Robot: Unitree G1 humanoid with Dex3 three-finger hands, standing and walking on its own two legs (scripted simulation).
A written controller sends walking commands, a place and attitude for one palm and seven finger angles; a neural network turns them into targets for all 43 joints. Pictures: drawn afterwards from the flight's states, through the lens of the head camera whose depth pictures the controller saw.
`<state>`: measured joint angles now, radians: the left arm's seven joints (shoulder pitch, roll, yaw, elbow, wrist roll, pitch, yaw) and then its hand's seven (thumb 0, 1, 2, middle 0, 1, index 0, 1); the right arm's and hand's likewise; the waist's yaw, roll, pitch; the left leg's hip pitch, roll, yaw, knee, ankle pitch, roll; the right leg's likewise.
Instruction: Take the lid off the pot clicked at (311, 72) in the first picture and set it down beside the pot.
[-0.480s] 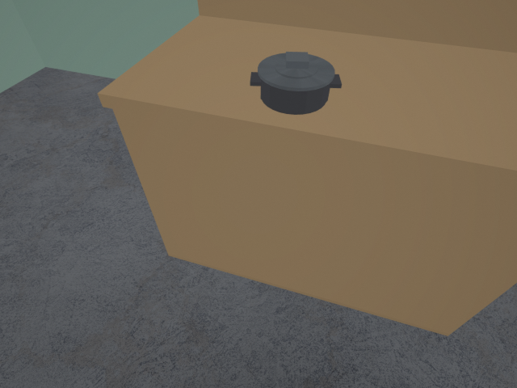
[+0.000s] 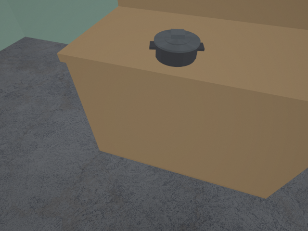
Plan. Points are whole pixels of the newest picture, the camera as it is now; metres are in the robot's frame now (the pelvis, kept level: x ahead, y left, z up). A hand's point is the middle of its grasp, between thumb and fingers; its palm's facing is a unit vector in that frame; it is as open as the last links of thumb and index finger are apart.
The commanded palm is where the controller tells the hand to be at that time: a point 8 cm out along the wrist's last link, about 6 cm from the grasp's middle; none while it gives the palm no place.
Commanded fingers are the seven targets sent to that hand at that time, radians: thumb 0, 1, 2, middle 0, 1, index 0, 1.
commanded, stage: look at it before walking up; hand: left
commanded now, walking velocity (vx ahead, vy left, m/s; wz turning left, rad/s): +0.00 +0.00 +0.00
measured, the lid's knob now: (177, 33) +0.77 -0.05 +0.16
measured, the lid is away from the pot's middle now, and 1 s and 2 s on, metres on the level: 0.00 0.00 0.00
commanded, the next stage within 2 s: turn to face it in 0.16 s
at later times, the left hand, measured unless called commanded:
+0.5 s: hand out of the picture +0.01 +0.17 -0.17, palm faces +0.01 -0.98 -0.19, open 7.4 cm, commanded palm none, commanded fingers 0.00 0.90 0.90 -0.20 -0.30 -0.20 -0.30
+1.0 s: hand out of the picture +0.13 +0.17 -0.16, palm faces -0.16 -0.96 -0.23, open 7.4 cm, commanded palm none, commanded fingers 0.00 0.90 0.90 -0.20 -0.30 -0.20 -0.30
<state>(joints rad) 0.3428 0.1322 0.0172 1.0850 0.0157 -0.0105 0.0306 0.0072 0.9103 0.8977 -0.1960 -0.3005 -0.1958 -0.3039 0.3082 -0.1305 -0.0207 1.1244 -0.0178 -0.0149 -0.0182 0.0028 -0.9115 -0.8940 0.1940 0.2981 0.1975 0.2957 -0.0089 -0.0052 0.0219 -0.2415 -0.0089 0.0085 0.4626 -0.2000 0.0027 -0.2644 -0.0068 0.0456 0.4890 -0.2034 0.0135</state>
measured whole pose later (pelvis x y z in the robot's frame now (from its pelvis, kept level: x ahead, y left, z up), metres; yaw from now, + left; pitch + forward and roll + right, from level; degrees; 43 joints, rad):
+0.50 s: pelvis +0.01 +0.00 +0.00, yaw -4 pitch -1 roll +1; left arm 0.32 0.13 0.04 1.06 0.02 0.02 0.01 0.01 0.91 0.90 -0.20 -0.30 -0.20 -0.30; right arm 0.26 -0.14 -0.04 1.09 -0.02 0.00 -0.03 0.00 -0.91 -0.89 0.19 0.30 0.20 0.30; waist 0.00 0.00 0.05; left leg -0.25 0.02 0.06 0.51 -0.26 -0.01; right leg -0.30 0.02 0.10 0.56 -0.24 0.00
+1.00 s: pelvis +0.03 -0.01 +0.00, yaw -12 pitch +0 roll +1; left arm 0.21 0.19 0.07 0.96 0.02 0.04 -0.01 0.01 0.91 0.90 -0.19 -0.30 -0.19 -0.30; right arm 0.24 -0.18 -0.03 1.02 -0.04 -0.01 -0.02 0.00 -0.91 -0.89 0.20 0.30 0.20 0.30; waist -0.01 0.01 0.05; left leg -0.19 0.07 0.16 0.50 -0.30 -0.01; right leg -0.35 -0.03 -0.03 0.75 -0.43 0.00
